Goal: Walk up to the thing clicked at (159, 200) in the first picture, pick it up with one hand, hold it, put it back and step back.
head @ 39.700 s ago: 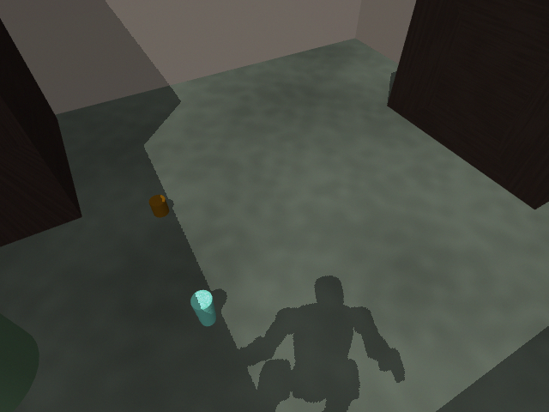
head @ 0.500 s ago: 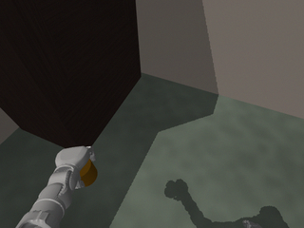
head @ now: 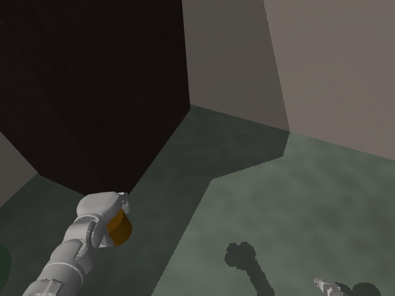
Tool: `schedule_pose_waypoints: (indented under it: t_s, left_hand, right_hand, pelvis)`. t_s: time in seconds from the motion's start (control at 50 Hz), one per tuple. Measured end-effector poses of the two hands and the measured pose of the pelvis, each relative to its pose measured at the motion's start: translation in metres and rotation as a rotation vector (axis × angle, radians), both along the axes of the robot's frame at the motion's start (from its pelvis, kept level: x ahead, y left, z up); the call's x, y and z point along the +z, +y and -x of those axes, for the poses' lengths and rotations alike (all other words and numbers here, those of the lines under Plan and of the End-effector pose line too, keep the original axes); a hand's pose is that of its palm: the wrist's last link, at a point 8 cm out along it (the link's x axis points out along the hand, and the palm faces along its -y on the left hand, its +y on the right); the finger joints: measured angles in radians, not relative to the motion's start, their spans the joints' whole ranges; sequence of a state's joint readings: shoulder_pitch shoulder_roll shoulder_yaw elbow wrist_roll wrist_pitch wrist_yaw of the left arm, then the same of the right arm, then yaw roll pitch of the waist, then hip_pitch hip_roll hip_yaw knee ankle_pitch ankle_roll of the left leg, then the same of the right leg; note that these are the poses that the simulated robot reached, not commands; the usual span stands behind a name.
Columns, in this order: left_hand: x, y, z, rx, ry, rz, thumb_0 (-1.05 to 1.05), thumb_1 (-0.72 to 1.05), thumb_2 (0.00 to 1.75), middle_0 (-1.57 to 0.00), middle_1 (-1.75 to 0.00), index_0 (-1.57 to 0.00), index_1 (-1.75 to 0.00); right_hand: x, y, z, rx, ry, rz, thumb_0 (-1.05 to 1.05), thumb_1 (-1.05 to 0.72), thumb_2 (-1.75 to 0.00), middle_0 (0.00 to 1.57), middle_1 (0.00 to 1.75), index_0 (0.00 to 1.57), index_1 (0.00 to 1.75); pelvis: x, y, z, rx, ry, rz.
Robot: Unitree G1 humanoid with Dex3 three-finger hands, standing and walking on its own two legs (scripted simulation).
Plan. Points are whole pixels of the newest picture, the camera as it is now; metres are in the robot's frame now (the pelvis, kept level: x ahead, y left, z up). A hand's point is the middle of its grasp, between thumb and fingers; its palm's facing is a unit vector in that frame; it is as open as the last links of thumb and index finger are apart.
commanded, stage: hold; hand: left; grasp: from above
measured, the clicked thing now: (112, 224) +0.32 +0.22 -0.08
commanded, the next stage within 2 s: crouch in 1.20 s
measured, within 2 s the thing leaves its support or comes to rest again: neither
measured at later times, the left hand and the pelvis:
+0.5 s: hand (103, 230) +0.28 +0.22 -0.03, palm faces -0.45 -0.05 -0.89, open 9.9 cm; pelvis -0.01 +0.00 +0.01, yaw +0 degrees
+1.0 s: hand (103, 231) +0.28 +0.22 -0.03, palm faces -0.45 -0.05 -0.89, open 9.9 cm; pelvis -0.01 +0.00 +0.01, yaw +0 degrees
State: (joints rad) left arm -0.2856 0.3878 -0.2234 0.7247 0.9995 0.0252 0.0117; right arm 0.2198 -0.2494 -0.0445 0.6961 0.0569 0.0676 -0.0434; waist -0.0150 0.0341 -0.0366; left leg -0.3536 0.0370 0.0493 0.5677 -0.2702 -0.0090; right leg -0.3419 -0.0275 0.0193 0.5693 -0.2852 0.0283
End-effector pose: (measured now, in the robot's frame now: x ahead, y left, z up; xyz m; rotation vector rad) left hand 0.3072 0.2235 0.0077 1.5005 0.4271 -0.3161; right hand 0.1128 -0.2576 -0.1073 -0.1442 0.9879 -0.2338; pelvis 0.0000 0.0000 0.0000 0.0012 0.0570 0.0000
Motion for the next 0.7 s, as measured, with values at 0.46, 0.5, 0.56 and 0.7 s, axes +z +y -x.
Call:
schedule_pose_waypoints:
  t_s: [0.46, 0.5, 0.56, 0.7]
  left_hand:
    - [0.018, -0.003, 0.019, -0.010, -0.013, 0.001, 0.00, -0.01, 0.68, -0.57, -0.82, -0.58, -0.80]
    - [0.019, -0.003, 0.019, -0.009, -0.013, 0.004, 0.00, -0.01, 0.68, -0.57, -0.82, -0.58, -0.80]
    - [0.021, -0.003, 0.020, -0.013, -0.011, 0.005, 0.00, -0.01, 0.68, -0.57, -0.83, -0.58, -0.80]
    - [0.027, -0.003, 0.020, -0.022, -0.013, 0.010, 0.00, -0.01, 0.68, -0.56, -0.83, -0.58, -0.80]
  right_hand:
    - [0.008, 0.002, -0.005, 0.021, -0.055, -0.008, 0.01, -0.91, -0.89, 0.20, 0.30, 0.20, 0.30]
    - [0.009, 0.003, -0.005, 0.022, -0.059, -0.009, 0.01, -0.91, -0.89, 0.20, 0.30, 0.20, 0.30]
    - [0.010, 0.004, -0.006, 0.024, -0.065, -0.010, 0.01, -0.91, -0.89, 0.20, 0.30, 0.20, 0.30]
    - [0.011, 0.006, -0.010, 0.030, -0.072, -0.013, 0.01, -0.91, -0.90, 0.20, 0.30, 0.20, 0.30]
  pelvis:
    - [0.005, -0.003, 0.013, -0.001, -0.045, -0.003]
    - [0.005, -0.003, 0.014, -0.001, -0.048, -0.004]
    - [0.006, -0.003, 0.015, -0.002, -0.051, -0.004]
    - [0.007, -0.003, 0.015, -0.002, -0.057, -0.005]
